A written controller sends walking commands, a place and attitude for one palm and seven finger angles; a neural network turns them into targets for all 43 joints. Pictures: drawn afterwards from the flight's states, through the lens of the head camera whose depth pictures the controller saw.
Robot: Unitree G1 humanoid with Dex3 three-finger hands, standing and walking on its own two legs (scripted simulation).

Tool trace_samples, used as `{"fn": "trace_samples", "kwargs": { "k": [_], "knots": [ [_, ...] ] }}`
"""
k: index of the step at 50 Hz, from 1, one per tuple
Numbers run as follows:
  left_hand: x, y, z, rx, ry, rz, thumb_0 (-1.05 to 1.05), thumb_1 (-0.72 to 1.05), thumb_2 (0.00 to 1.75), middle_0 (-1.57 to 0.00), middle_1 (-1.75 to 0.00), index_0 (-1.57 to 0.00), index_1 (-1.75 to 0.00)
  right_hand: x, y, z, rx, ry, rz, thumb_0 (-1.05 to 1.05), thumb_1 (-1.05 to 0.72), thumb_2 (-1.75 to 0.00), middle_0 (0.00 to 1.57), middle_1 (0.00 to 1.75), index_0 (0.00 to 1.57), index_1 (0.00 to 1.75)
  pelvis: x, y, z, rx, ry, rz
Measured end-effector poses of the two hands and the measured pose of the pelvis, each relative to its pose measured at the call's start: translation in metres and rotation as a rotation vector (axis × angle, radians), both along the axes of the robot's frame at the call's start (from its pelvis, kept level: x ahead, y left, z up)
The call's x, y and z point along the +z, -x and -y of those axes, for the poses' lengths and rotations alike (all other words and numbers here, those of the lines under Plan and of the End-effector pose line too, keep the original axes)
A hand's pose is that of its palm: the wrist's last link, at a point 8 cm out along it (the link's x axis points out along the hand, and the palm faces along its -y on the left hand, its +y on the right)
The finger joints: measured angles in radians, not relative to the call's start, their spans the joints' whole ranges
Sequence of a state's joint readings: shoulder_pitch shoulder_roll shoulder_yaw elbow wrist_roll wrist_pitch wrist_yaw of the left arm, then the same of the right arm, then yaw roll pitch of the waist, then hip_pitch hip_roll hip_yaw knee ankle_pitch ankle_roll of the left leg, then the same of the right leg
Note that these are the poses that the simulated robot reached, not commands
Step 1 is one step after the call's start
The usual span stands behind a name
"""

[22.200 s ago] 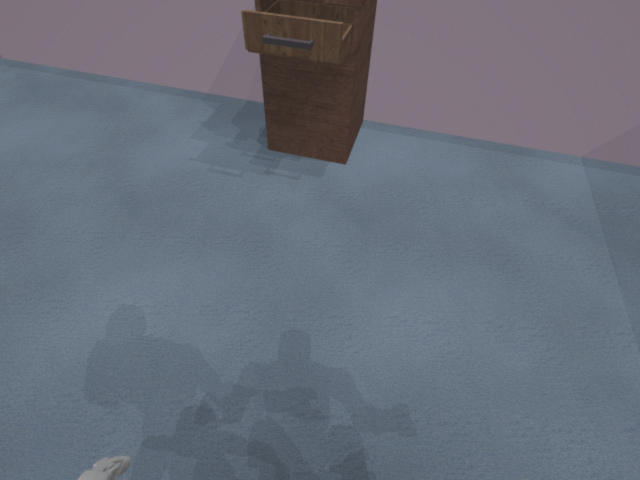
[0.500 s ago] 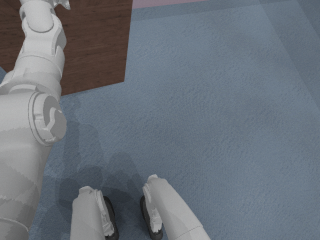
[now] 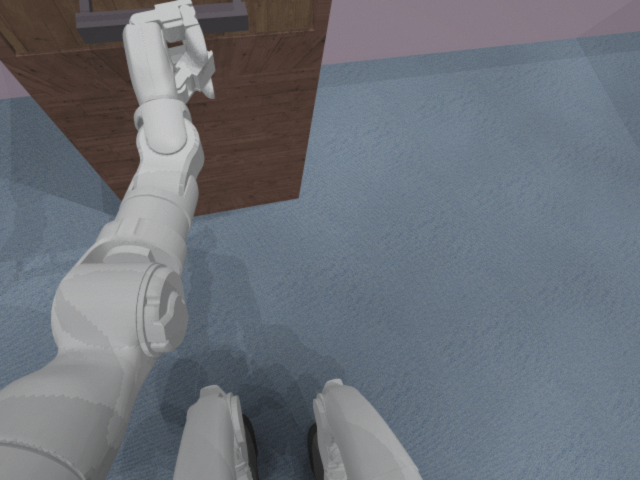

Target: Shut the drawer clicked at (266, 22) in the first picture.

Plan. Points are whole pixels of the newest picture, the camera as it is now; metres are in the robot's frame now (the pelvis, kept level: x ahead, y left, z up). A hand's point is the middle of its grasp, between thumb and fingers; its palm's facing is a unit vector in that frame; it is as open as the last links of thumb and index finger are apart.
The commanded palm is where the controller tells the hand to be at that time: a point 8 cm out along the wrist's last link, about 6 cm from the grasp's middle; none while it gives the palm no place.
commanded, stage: draw the hand back to the body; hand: left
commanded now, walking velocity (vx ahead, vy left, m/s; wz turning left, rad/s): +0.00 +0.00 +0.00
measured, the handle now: (164, 10) +0.68 +0.09 +0.05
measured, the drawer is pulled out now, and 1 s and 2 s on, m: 0.00 0.00 0.00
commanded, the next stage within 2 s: step back with the hand held close in 1.28 s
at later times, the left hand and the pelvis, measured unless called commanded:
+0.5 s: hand (81, 203) +0.37 +0.13 +0.16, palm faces +0.00 -0.99 -0.13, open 3.2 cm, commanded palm +0.34 +0.19 +0.19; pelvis +0.03 +0.00 +0.11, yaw +2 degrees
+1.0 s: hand out of the picture +0.21 +0.25 +0.28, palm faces +0.33 -0.89 -0.33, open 3.2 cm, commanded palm +0.15 +0.29 +0.30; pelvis +0.01 +0.02 +0.15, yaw +3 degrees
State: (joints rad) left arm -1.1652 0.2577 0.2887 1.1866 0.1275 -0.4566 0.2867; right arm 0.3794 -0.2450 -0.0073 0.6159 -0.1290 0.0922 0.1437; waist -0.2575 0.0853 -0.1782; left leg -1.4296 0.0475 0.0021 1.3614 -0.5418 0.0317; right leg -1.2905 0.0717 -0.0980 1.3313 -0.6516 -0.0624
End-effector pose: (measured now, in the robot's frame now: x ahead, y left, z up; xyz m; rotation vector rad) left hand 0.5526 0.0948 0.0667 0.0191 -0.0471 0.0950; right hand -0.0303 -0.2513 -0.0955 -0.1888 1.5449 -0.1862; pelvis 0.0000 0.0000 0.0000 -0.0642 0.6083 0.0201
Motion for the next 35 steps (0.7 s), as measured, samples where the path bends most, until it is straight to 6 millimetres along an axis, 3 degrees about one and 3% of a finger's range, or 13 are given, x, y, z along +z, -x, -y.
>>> {"fn": "trace_samples", "kwargs": {
  "k": [5,10,16,21,24,27,35],
  "knots": [
    [0.008,0.038,-0.038,0.035,-0.084,-0.040,0.01,0.89,0.90,-1.40,-1.60,-1.40,-1.60,0.005,-0.022,-0.009,-0.023,-0.081,0.044,0.00,-0.91,-0.90,0.20,0.30,0.20,0.30,0.025,-0.009,0.002,-0.019,-0.032,0.059],
    [0.043,0.097,-0.066,0.049,-0.035,-0.076,0.02,0.90,0.90,-1.40,-1.60,-1.40,-1.60,0.031,-0.069,-0.016,0.024,-0.132,0.162,0.00,-0.91,-0.90,0.20,0.30,0.20,0.30,0.062,-0.023,0.006,-0.008,-0.050,0.161],
    [0.093,0.133,-0.074,-0.010,-0.020,0.016,0.01,0.90,0.90,-1.40,-1.60,-1.40,-1.60,0.068,-0.140,0.000,0.133,-0.061,0.377,0.00,-0.90,-0.90,0.20,0.30,0.20,0.30,0.084,-0.030,0.010,0.040,-0.047,0.266],
    [0.097,0.160,-0.078,-0.063,-0.017,-0.031,0.01,0.90,0.90,-1.40,-1.60,-1.40,-1.60,0.095,-0.183,0.012,0.155,-0.005,0.547,0.00,-0.90,-0.90,0.20,0.30,0.20,0.30,0.091,-0.029,0.007,0.035,-0.051,0.336],
    [0.100,0.190,-0.082,-0.084,-0.088,-0.102,0.01,0.90,0.90,-1.40,-1.60,-1.40,-1.60,0.112,-0.199,0.009,0.120,0.002,0.608,0.00,-0.90,-0.90,0.20,0.30,0.20,0.30,0.102,-0.029,0.004,0.013,-0.064,0.394],
    [0.116,0.221,-0.092,-0.077,-0.150,-0.128,0.01,0.89,0.90,-1.40,-1.60,-1.40,-1.60,0.127,-0.212,-0.003,0.111,-0.004,0.659,0.01,-0.91,-0.90,0.20,0.30,0.20,0.30,0.114,-0.028,0.001,0.005,-0.072,0.452],
    [0.167,0.273,-0.141,0.068,-0.223,-0.083,0.01,0.89,0.90,-1.40,-1.60,-1.40,-1.60,0.153,-0.233,-0.045,0.185,-0.054,0.750,0.01,-0.90,-0.90,0.20,0.30,0.20,0.30,0.133,-0.014,-0.006,0.025,-0.073,0.567]
  ]
}}
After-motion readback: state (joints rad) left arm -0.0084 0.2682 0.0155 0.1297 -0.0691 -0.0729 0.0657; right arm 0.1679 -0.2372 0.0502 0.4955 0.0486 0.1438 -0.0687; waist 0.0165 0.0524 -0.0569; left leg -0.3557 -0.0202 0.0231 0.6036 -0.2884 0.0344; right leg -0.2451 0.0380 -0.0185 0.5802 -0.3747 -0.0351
